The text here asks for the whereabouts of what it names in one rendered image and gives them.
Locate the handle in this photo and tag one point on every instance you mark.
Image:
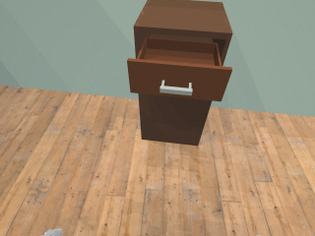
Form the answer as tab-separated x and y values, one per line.
175	90

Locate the drawer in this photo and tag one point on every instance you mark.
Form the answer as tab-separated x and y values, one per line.
178	63

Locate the cabinet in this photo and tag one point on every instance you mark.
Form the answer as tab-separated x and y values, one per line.
170	119

